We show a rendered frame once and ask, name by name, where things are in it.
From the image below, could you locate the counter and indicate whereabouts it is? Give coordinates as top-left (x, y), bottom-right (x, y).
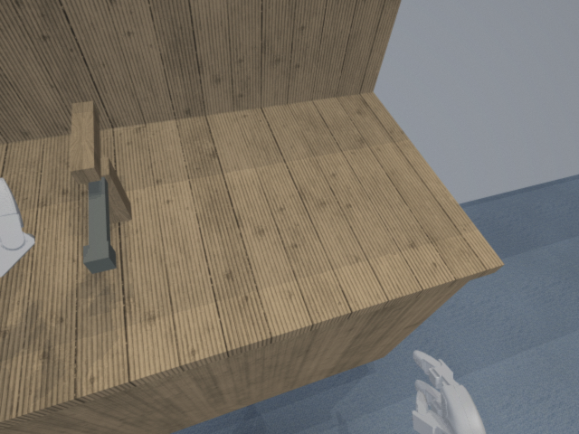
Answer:
top-left (0, 0), bottom-right (505, 434)

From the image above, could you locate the tap lever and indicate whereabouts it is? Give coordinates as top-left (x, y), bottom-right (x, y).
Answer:
top-left (83, 177), bottom-right (117, 274)

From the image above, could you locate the right robot hand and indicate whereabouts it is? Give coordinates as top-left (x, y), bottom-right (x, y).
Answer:
top-left (412, 350), bottom-right (486, 434)

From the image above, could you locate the left robot hand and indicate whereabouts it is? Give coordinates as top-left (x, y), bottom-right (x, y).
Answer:
top-left (0, 177), bottom-right (35, 278)

